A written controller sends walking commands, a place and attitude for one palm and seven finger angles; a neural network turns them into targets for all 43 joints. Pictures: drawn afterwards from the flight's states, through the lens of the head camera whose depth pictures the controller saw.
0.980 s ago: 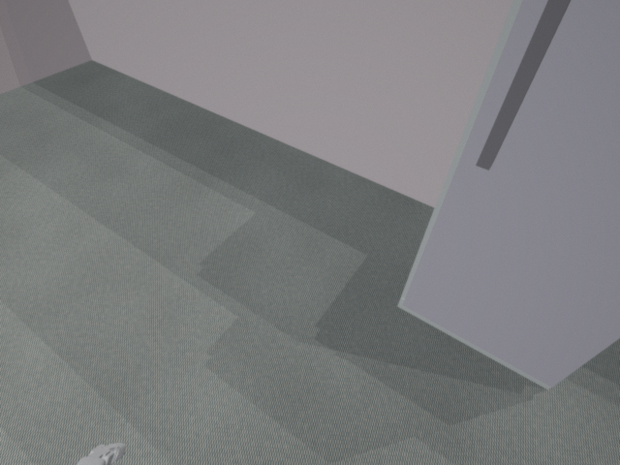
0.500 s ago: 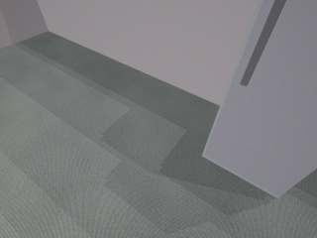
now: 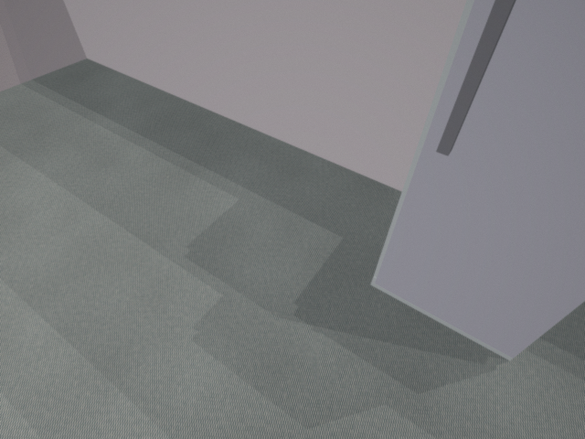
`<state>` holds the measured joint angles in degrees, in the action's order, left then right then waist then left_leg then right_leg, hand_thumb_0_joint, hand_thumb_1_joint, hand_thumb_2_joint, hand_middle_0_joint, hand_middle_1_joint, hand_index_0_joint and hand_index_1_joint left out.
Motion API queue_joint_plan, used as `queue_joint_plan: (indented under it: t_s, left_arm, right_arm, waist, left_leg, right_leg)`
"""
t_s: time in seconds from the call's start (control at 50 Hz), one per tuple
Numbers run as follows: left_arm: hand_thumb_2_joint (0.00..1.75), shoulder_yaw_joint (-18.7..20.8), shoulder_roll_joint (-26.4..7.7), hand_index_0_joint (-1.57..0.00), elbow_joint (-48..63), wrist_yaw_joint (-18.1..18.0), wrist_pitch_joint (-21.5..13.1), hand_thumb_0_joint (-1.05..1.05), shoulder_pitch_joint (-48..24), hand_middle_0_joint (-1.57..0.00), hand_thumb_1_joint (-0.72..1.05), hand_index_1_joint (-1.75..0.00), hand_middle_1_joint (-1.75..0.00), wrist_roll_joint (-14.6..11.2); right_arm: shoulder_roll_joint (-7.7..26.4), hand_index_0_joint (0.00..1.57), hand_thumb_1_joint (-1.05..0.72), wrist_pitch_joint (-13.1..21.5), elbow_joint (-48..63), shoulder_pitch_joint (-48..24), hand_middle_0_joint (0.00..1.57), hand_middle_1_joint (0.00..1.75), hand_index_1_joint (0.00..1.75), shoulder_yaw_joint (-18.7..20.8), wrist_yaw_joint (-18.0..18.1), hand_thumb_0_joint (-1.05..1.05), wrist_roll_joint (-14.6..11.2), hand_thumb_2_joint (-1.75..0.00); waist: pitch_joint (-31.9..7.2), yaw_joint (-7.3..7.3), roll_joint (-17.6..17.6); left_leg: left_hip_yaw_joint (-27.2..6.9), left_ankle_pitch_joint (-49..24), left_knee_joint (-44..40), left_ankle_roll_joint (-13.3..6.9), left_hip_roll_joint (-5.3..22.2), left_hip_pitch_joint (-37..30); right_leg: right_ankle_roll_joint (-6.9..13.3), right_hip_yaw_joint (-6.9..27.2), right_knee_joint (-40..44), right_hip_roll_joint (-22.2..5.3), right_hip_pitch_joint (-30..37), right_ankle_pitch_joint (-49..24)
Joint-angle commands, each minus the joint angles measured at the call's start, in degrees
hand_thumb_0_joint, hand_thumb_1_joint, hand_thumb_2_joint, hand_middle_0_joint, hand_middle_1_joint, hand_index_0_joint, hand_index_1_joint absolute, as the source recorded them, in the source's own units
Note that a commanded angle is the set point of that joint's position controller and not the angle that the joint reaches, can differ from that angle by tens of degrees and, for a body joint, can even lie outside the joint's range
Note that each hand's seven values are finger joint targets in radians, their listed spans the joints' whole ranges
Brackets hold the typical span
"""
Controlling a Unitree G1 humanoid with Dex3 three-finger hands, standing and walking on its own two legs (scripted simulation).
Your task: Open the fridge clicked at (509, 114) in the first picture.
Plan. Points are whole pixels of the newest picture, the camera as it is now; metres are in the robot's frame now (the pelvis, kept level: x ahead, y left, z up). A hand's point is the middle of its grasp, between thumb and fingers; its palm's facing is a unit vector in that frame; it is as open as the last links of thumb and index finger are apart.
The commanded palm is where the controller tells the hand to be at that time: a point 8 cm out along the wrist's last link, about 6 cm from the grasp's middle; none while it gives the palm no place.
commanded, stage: look at it before walking up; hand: left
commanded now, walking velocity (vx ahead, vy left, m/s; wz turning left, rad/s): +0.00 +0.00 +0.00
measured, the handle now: (479, 67) +0.74 -0.31 +0.18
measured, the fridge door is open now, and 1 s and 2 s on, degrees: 0 0 0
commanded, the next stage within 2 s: turn to face it in 0.46 s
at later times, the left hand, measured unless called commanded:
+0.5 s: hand out of the picture +0.09 +0.24 -0.15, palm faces -0.03 -0.94 -0.34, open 7.4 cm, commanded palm none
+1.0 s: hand out of the picture +0.08 +0.17 -0.18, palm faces -0.16 -0.95 -0.28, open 7.4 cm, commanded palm none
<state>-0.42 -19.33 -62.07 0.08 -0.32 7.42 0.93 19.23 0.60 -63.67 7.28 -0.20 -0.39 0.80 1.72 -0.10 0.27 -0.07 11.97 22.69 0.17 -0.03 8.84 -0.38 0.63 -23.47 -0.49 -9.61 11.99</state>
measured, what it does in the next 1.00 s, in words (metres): stands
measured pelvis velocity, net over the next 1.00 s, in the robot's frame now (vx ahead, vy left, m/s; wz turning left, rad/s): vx -0.01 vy -0.03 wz -0.20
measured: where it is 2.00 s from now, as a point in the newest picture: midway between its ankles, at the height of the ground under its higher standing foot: outside the picture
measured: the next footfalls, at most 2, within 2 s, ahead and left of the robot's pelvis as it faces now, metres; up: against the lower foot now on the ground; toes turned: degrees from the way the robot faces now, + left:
left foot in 1.54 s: +0.03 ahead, +0.11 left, +0.00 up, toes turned -24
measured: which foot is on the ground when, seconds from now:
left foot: down 0.00-0.98, up 1.00-1.00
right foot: down 0.00-1.00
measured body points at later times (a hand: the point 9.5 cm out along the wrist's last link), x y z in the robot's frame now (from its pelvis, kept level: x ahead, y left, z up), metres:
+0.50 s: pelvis +0.01 -0.01 +0.00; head +0.02 -0.01 +0.45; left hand +0.09 +0.29 -0.13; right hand +0.10 -0.30 -0.13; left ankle +0.00 +0.12 -0.74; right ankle +0.01 -0.12 -0.74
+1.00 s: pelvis -0.01 -0.03 -0.03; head +0.02 -0.06 +0.42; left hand +0.08 +0.22 -0.16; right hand +0.02 -0.29 -0.18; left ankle +0.00 +0.12 -0.74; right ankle -0.01 -0.11 -0.75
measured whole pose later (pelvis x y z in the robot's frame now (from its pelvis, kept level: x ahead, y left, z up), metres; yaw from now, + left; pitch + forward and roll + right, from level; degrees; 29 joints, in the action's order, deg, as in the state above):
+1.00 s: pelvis -0.01 -0.03 -0.03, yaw -12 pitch -2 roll +2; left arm 2.3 -13.1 -54.3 1.0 2.7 12.9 1.6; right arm 13.5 -2.3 -56.2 8.8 2.2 0.8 1.2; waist 5.9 -2.0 -0.9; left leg 8.4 23.2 41.5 2.9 6.1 15.4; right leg 1.3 -0.5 -41.5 1.4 -19.2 19.6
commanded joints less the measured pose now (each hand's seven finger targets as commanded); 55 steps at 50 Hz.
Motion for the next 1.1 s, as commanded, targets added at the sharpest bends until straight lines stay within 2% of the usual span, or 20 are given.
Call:
queue_joint_plan:
  t_s: [0.0, 0.3, 0.58, 0.6, 0.64, 0.66, 0.72, 0.8, 0.84, 0.86, 0.88, 0.9, 0.92, 0.94, 0.96, 0.98, 1.0, 1.02, 1.04, 1.08]
  left_arm:
    - [0.90, 2.32, -12.08, -0.20, 3.80, -0.68, -1.16, 0.00, -2.25, -0.20, 0.90, -0.30, -0.30, -0.25]
    - [0.90, 2.39, -12.05, -0.20, 3.59, -0.76, -1.38, 0.00, -2.28, -0.20, 0.90, -0.30, -0.30, -0.30]
    - [0.90, 2.56, -12.27, -0.20, 3.57, -0.74, -1.18, 0.00, -2.62, -0.20, 0.90, -0.30, -0.30, -0.29]
    - [0.90, 2.65, -11.90, -0.20, 3.88, -0.73, -0.93, 0.00, -2.45, -0.20, 0.90, -0.30, -0.30, -0.25]
    - [0.90, 2.02, -6.91, -0.20, 3.82, -0.98, 0.41, 0.00, 0.16, -0.20, 0.90, -0.30, -0.30, -0.32]
    - [0.90, 1.97, -6.12, -0.20, 4.21, -1.05, 0.97, 0.00, 1.16, -0.20, 0.90, -0.30, -0.30, -0.29]
    - [0.90, 2.85, -6.48, -0.20, 6.35, -0.93, 1.91, 0.00, 1.93, -0.20, 0.90, -0.30, -0.30, -0.08]
    - [0.90, 3.52, -4.93, -0.20, 9.25, -0.27, 2.67, 0.00, 2.27, -0.20, 0.90, -0.30, -0.30, 0.08]
    - [0.90, 3.84, -3.17, -0.20, 10.48, 0.13, 3.12, 0.00, 3.09, -0.20, 0.90, -0.30, -0.30, 0.10]
    - [0.90, 4.15, -2.45, -0.20, 11.12, 0.25, 3.28, 0.00, 3.44, -0.20, 0.90, -0.30, -0.30, 0.11]
    - [0.90, 4.39, -2.24, -0.20, 11.43, 0.38, 3.33, 0.00, 4.63, -0.20, 0.90, -0.30, -0.30, 0.05]
    - [0.90, 4.71, -2.09, -0.20, 11.36, 0.57, 3.25, 0.00, 6.51, -0.20, 0.90, -0.30, -0.30, 0.11]
    - [0.90, 4.97, -1.74, -0.20, 10.75, 0.73, 2.94, 0.00, 10.02, -0.20, 0.90, -0.30, -0.30, 0.20]
    - [0.90, 5.60, -3.42, -0.20, 9.97, 0.69, 2.20, 0.00, 13.74, -0.20, 0.90, -0.30, -0.30, 0.56]
    - [0.90, 6.72, -10.22, -0.20, 10.13, -0.31, 1.07, 0.00, 14.69, -0.20, 0.90, -0.30, -0.30, 1.42]
    - [0.90, 6.50, -10.62, -0.20, 10.51, -0.99, 1.38, 0.00, 15.37, -0.20, 0.90, -0.30, -0.30, 0.38]
    - [0.90, 6.49, -8.79, -0.20, 11.20, -1.39, 1.42, 0.00, 13.02, -0.20, 0.90, -0.30, -0.30, 0.23]
    - [0.90, 6.56, -7.42, -0.20, 12.18, -1.37, 1.40, 0.00, 9.96, -0.20, 0.90, -0.30, -0.30, 0.27]
    - [0.90, 6.10, -5.82, -0.20, 12.89, -1.20, 1.30, 0.00, 7.76, -0.20, 0.90, -0.30, -0.30, 0.09]
    - [0.90, 5.70, -4.04, -0.20, 13.03, -1.02, 0.83, 0.00, 7.73, -0.20, 0.90, -0.30, -0.30, -0.12]
  right_arm:
    - [12.07, 0.20, -0.90, 1.26, 3.99, -3.23, 0.20, 0.30, 0.30, 2.45, 0.86, 0.00, -0.30, -0.90]
    - [12.06, 0.20, -0.90, 1.36, 3.93, -3.70, 0.20, 0.30, 0.30, 2.43, 1.06, 0.00, -0.37, -0.90]
    - [12.25, 0.20, -0.90, 1.30, 3.82, -4.27, 0.20, 0.30, 0.30, 2.35, 1.29, 0.00, -0.31, -0.90]
    - [11.77, 0.20, -0.90, 1.18, 4.00, -3.49, 0.20, 0.30, 0.30, 2.44, 1.41, 0.00, -0.28, -0.90]
    - [6.11, 0.20, -0.90, 0.35, 3.83, -0.70, 0.20, 0.30, 0.30, 1.72, 1.65, 0.00, -0.12, -0.90]
    - [5.20, 0.20, -0.90, -0.13, 4.32, 0.39, 0.20, 0.30, 0.30, 1.74, 1.82, 0.00, -0.16, -0.90]
    - [5.99, 0.20, -0.90, -0.90, 6.39, 1.63, 0.20, 0.30, 0.30, 2.82, 2.26, 0.00, -0.13, -0.90]
    - [7.22, 0.20, -0.90, -1.38, 9.26, 1.05, 0.20, 0.30, 0.30, 4.26, 2.43, 0.00, 0.04, -0.90]
    - [7.56, 0.20, -0.90, -1.12, 10.51, 0.20, 0.20, 0.30, 0.30, 4.90, 2.30, 0.00, 0.11, -0.90]
    - [7.40, 0.20, -0.90, -0.95, 11.21, -0.33, 0.20, 0.30, 0.30, 5.03, 2.19, 0.00, 0.23, -0.90]
    - [7.24, 0.20, -0.90, -0.86, 11.93, -1.52, 0.20, 0.30, 0.30, 5.22, 2.17, 0.00, 0.29, -0.90]
    - [7.08, 0.20, -0.90, -0.87, 12.85, -2.89, 0.20, 0.30, 0.30, 5.46, 2.19, 0.00, 0.35, -0.90]
    - [6.82, 0.20, -0.90, -1.06, 13.40, -4.51, 0.20, 0.30, 0.30, 5.63, 2.17, 0.00, 0.43, -0.90]
    - [5.68, 0.20, -0.90, -1.53, 13.71, -4.59, 0.20, 0.30, 0.30, 5.54, 2.02, 0.00, 0.22, -0.90]
    - [0.22, 0.20, -0.90, -1.93, 15.27, -2.35, 0.20, 0.30, 0.30, 4.68, 1.70, 0.00, -0.12, -0.90]
    - [0.68, 0.20, -0.90, -2.24, 16.33, -3.65, 0.20, 0.30, 0.30, 4.59, 1.89, 0.00, -0.22, -0.90]
    - [1.46, 0.20, -0.90, -2.46, 15.79, -2.84, 0.20, 0.30, 0.30, 4.88, 1.93, 0.00, -0.35, -0.90]
    - [0.95, 0.20, -0.90, -2.30, 14.81, -2.78, 0.20, 0.30, 0.30, 4.96, 1.79, 0.00, -0.34, -0.90]
    - [1.30, 0.20, -0.90, -2.17, 14.02, -2.69, 0.20, 0.30, 0.30, 5.11, 1.61, 0.00, -0.17, -0.90]
    - [0.40, 0.20, -0.90, -2.35, 13.08, -1.13, 0.20, 0.30, 0.30, 5.11, 1.48, 0.00, 0.11, -0.90]
  waist:
    - [-2.48, 0.06, -0.09]
    - [-4.97, 0.13, -0.16]
    - [-2.87, 0.03, -0.37]
    - [-3.44, 0.11, -0.16]
    - [-3.53, 0.34, -0.10]
    - [-3.57, 0.45, 0.73]
    - [-3.67, 0.68, 0.50]
    - [-1.90, 0.49, -4.76]
    - [-1.14, -0.03, -10.91]
    - [-1.13, -0.29, -12.08]
    - [-1.63, -1.03, -12.02]
    - [-1.91, -2.29, -10.59]
    - [-2.66, -4.30, -8.67]
    - [-3.56, -5.87, -1.12]
    - [-2.40, -5.14, 21.23]
    - [-2.29, -5.25, 18.22]
    - [-1.42, -3.53, 12.82]
    - [-0.96, -2.66, 10.84]
    - [0.19, -1.84, 7.34]
    - [-1.63, -1.09, 4.49]
  left_leg:
    - [-6.18, -4.67, -4.52, -1.90, 6.38, 0.07]
    - [-5.44, -9.64, -4.01, -1.70, 6.83, -2.62]
    - [-4.64, -9.39, -4.95, -1.42, 7.13, -3.18]
    - [-4.00, -10.50, -3.62, -1.32, 7.30, -3.73]
    - [-1.70, -10.88, -1.05, -0.40, 7.38, -3.68]
    - [-0.77, -11.19, 0.17, -0.08, 7.51, -3.70]
    - [0.43, -10.87, 2.58, -0.28, 8.60, -3.52]
    - [-2.35, -7.64, 0.77, -2.99, 13.34, -1.66]
    - [-5.25, -11.13, -2.40, -7.13, 19.10, 0.67]
    - [-5.50, -14.39, -2.80, -9.06, 20.90, 1.07]
    - [-4.28, -16.53, -1.35, -9.48, 21.75, 2.28]
    - [-2.27, -15.82, 1.51, -8.40, 21.38, 4.59]
    - [0.94, -14.03, 7.15, -5.93, 19.27, 6.03]
    - [5.83, -6.74, 19.17, -1.47, 13.96, 9.60]
    - [8.86, 19.10, 35.11, 3.26, 3.27, 23.35]
    - [0.48, 23.61, 41.49, 2.92, 1.53, 23.70]
    - [-1.80, 19.55, 43.53, 2.48, 3.33, 23.00]
    - [-2.37, 16.38, 44.80, 2.42, 4.05, 23.80]
    - [-2.48, 12.42, 45.32, 2.78, 4.49, 23.34]
    - [-2.13, 8.51, 44.08, 3.30, 3.98, 22.11]
  right_leg:
    - [2.16, 6.11, 4.92, -6.33, -0.28, -2.99]
    - [2.26, 5.85, 4.11, -6.45, 1.80, -9.95]
    - [2.29, 6.37, 4.82, -6.17, 1.26, -10.77]
    - [2.42, 6.62, 3.98, -6.08, 0.94, -12.86]
    - [1.91, 7.39, 1.67, -6.00, -0.67, -15.87]
    - [1.84, 7.82, 0.49, -5.87, -1.41, -17.60]
    - [2.13, 8.42, -3.53, -4.93, -4.37, -19.30]
    - [1.09, 5.97, -12.52, -0.75, -10.43, -10.86]
    - [-0.18, 1.59, -23.20, 1.17, -12.26, 8.89]
    - [-0.57, 0.46, -27.03, 0.68, -12.72, 15.65]
    - [-0.36, 1.06, -27.35, -0.83, -11.32, 16.88]
    - [-0.02, 1.09, -24.45, -1.94, -8.09, 15.57]
    - [0.11, 0.32, -17.71, -1.97, -3.99, 10.08]
    - [0.60, 2.98, -6.00, -3.44, 0.90, -2.21]
    - [4.39, 27.27, 4.70, -16.96, 3.59, -17.09]
    - [8.54, 33.19, 7.56, -20.52, 0.19, -23.28]
    - [10.62, 29.51, 7.64, -18.97, -1.12, -17.72]
    - [10.95, 28.71, 7.30, -16.58, -2.37, -11.26]
    - [10.68, 25.75, 6.57, -14.09, -3.45, -9.79]
    - [9.34, 22.55, 6.07, -11.35, -2.80, -10.50]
